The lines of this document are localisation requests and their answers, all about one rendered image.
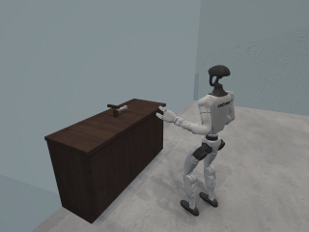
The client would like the robot right foot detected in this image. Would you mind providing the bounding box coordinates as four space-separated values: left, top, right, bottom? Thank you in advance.
199 192 218 208

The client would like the counter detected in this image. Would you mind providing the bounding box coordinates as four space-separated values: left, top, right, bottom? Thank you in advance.
44 99 166 224

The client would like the left robot forearm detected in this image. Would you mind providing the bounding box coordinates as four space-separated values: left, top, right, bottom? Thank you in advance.
174 116 208 135

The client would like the right robot upper arm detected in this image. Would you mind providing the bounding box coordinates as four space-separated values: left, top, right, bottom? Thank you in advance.
226 91 236 122

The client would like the left robot upper arm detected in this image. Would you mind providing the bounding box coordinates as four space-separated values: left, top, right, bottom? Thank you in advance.
197 96 212 135

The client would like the robot left hand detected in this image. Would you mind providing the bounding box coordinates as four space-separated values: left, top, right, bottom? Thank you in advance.
156 106 177 123

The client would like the right robot thigh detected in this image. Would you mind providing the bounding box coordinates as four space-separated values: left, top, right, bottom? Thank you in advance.
203 139 225 176

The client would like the tap lever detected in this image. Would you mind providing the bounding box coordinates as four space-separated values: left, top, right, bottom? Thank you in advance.
116 105 127 112

